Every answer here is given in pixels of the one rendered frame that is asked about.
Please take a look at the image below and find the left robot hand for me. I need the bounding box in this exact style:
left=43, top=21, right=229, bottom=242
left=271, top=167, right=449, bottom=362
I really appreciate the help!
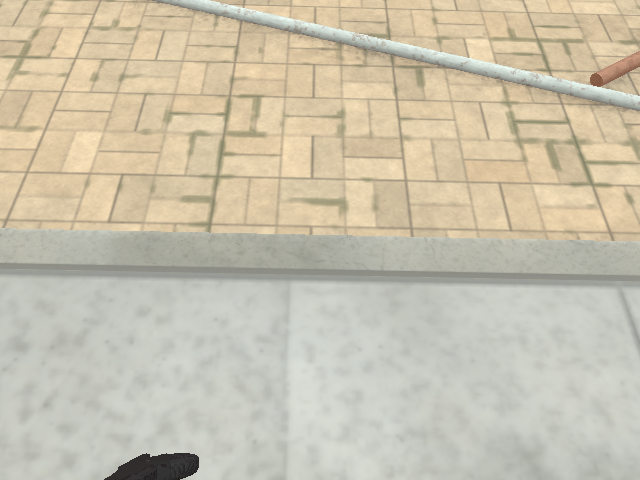
left=104, top=453, right=199, bottom=480

